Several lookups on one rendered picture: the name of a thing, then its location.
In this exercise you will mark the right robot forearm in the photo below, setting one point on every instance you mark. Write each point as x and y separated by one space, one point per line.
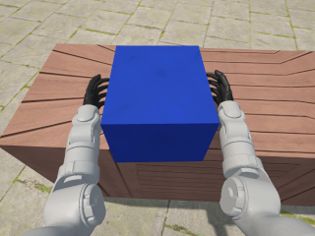
238 151

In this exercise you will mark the robot left hand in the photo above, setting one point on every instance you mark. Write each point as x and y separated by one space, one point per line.
93 95

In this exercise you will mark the carton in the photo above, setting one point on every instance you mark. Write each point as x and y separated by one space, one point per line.
158 106

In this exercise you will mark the robot right hand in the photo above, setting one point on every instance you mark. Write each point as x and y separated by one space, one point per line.
223 91

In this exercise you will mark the right robot upper arm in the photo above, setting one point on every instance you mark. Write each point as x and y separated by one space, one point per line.
254 206

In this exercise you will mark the pedestal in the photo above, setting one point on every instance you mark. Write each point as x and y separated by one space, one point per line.
274 88

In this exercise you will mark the left robot upper arm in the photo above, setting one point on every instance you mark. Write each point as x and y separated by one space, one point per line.
72 211

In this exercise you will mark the left robot forearm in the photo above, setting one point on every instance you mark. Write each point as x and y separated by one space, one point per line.
80 164

